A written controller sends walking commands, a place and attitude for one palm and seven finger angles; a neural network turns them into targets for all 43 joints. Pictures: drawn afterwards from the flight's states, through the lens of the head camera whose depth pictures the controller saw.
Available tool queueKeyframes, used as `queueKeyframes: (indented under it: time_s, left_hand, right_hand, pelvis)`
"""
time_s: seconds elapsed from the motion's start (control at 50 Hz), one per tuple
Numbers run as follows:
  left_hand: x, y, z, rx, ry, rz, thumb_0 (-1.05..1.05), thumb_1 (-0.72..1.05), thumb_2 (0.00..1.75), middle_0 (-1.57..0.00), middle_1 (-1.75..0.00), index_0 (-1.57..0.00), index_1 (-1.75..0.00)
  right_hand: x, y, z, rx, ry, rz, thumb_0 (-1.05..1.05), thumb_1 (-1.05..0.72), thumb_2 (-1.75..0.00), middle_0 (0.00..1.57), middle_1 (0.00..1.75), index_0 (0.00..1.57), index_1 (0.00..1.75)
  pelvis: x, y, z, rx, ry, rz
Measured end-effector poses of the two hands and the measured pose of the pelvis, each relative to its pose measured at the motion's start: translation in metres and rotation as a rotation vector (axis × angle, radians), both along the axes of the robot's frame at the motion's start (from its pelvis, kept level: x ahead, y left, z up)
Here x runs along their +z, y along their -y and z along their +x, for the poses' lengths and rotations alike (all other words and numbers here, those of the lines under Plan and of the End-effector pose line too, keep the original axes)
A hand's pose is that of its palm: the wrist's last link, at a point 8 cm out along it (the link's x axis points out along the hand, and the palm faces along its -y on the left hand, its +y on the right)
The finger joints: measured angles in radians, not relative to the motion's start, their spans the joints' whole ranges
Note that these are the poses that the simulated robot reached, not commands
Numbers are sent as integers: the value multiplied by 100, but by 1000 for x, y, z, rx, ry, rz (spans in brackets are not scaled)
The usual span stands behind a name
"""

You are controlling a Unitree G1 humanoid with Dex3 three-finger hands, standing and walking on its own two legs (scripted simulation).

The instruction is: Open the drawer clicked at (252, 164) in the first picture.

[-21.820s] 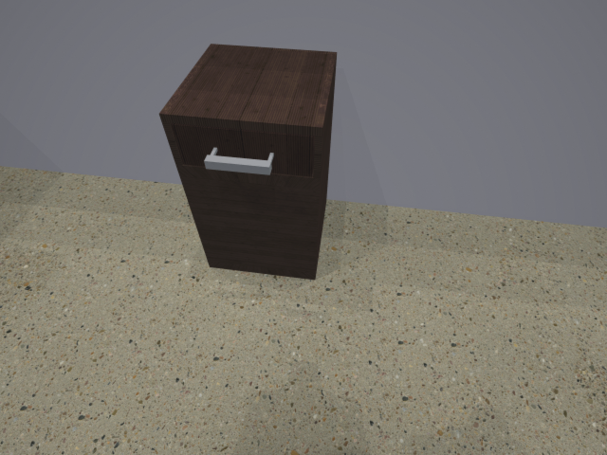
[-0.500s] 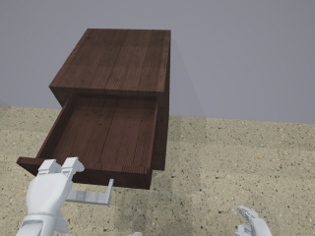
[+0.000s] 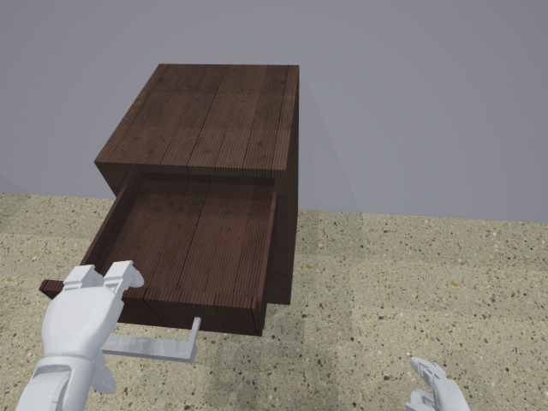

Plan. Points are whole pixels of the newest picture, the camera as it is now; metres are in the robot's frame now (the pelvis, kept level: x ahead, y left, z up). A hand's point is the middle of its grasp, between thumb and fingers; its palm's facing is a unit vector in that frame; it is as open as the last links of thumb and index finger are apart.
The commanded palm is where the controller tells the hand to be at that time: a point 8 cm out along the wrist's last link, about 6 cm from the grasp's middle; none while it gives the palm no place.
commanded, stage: lift the hand off the handle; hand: left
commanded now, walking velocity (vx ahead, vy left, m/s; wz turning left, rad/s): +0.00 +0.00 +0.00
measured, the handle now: (149, 333) +0.26 +0.26 -0.12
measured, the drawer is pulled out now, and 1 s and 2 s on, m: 0.30 0.30 0.30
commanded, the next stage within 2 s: draw the hand back to the body in 0.28 s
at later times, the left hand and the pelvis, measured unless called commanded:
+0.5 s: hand (102, 326) +0.22 +0.26 +0.03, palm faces -0.03 -0.08 -1.00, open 13.9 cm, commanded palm +0.21 +0.27 +0.10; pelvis +0.00 +0.00 +0.01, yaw +0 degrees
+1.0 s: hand (52, 328) +0.20 +0.28 +0.09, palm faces +0.02 -0.05 -1.00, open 13.9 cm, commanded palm +0.18 +0.28 +0.15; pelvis +0.01 +0.01 +0.02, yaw +1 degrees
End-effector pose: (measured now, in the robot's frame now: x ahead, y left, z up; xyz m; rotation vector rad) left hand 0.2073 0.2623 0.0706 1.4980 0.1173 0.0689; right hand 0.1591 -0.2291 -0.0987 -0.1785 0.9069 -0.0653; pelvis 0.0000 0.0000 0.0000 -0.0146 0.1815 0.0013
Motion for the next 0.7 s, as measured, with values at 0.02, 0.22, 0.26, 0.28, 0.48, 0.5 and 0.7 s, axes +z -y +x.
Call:
queueKeyframes:
  time_s: [0.02,0.22,0.26,0.28,0.48,0.5,0.7]
  left_hand:
    - [1,-1,-1,2,-4,-3,0,-49,30,-31,-120,-32,-120]
    - [14,-2,-12,-26,-1,-4,0,-49,30,-32,-120,-32,-120]
    - [15,-4,-11,-21,8,-4,0,-49,30,-32,-120,-32,-120]
    - [15,-4,-11,-17,10,-5,0,-49,30,-32,-120,-32,-120]
    - [13,0,-4,-36,-8,-19,0,-49,30,-32,-120,-32,-120]
    - [16,0,-4,-42,-3,-14,0,-49,30,-32,-120,-32,-120]
    - [45,-16,-12,15,24,1,0,-49,30,-31,-120,-32,-120]
  right_hand:
    - [1,1,0,-2,1,-1,2,-91,-90,20,30,20,30]
    - [8,4,8,21,14,-25,2,-91,-90,20,30,20,30]
    - [8,2,10,27,17,-23,2,-91,-90,20,30,20,30]
    - [8,1,11,28,18,-21,2,-91,-90,20,30,20,30]
    - [8,-9,13,28,17,0,2,-91,-90,20,30,20,30]
    - [8,-10,13,28,15,0,2,-91,-90,20,30,20,30]
    - [13,-14,19,21,32,22,2,-91,-90,20,30,20,30]
  pelvis:
    - [1,0,1,0,3,0]
    - [5,-2,2,8,17,-2]
    - [4,-2,2,11,16,-3]
    - [4,-2,1,11,15,-3]
    - [6,-4,3,6,12,-2]
    - [6,-4,4,5,14,-3]
    - [11,-9,10,2,34,-4]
